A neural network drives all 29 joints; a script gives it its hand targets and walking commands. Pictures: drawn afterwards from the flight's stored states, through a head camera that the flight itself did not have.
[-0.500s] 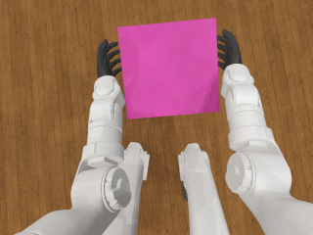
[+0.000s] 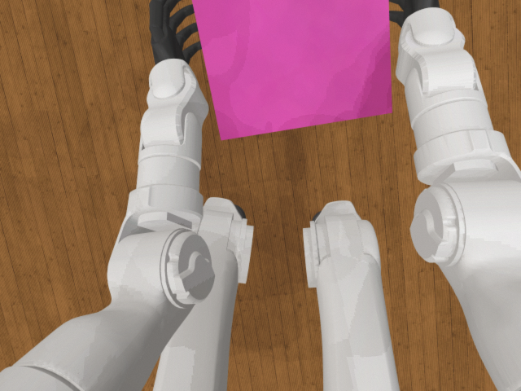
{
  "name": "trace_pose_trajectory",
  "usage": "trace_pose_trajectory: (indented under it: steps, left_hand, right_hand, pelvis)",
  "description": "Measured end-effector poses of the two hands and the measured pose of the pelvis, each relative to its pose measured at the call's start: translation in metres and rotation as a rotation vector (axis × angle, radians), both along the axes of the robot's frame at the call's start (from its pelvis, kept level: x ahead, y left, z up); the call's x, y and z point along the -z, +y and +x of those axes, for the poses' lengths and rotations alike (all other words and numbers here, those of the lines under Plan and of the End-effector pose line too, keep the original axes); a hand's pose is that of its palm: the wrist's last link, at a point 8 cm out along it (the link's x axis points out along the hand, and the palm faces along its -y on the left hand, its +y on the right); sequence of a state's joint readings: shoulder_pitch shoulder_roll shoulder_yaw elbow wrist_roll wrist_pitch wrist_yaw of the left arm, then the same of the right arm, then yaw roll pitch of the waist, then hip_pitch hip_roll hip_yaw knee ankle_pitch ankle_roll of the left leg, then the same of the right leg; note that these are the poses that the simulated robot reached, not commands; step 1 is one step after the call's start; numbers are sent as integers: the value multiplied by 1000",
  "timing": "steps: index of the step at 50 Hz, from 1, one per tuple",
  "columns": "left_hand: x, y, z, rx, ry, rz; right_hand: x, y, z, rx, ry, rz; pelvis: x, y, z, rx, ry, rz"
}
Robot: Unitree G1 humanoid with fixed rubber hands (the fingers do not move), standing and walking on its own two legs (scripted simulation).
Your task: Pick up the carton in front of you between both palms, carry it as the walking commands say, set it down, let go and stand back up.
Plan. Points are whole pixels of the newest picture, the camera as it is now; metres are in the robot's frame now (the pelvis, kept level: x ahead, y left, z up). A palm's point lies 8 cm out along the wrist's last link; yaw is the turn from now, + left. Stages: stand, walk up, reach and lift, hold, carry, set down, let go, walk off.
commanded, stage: set down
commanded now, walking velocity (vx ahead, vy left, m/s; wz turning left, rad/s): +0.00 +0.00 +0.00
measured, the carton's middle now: (289, 49) +0.53 -0.03 -0.24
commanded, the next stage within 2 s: none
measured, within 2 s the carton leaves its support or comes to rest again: rests again in 0.92 s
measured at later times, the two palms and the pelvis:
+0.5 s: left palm (178, 61) +0.51 +0.13 -0.18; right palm (401, 16) +0.55 -0.17 -0.19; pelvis +0.00 +0.00 -0.04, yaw +1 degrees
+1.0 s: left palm (177, 51) +0.53 +0.13 -0.20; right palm (398, 11) +0.56 -0.17 -0.21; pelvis +0.01 +0.00 -0.04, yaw +2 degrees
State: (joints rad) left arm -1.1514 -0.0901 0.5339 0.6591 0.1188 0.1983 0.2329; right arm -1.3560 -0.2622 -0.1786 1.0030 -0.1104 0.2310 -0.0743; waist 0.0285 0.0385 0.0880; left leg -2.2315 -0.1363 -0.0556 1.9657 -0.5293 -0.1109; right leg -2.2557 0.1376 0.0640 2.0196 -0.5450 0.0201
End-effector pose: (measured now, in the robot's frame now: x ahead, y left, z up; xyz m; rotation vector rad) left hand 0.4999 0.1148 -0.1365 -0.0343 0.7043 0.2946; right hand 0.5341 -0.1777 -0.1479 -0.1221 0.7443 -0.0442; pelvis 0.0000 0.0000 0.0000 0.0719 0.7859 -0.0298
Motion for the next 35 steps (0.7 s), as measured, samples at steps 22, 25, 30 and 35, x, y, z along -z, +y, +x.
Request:
trace_pose_trajectory:
  steps: [22, 25, 30, 35]
  left_hand:
    - [45, 8, 9, 10, 16, -29]
    - [47, 11, 10, 23, 21, -26]
    - [48, 12, 12, 38, 26, -31]
    - [50, 13, 15, 51, 30, -34]
  right_hand:
    - [40, 4, 13, -42, 27, 4]
    - [41, 5, 13, -45, 29, 12]
    - [42, 4, 14, -50, 32, 25]
    - [44, 3, 17, -61, 33, 34]
  pelvis:
    - [36, -2, 3, -22, -87, -3]
    - [37, 0, 2, -21, -97, -7]
    - [37, 1, 2, -23, -99, -6]
    - [38, 1, 3, -25, -94, -2]
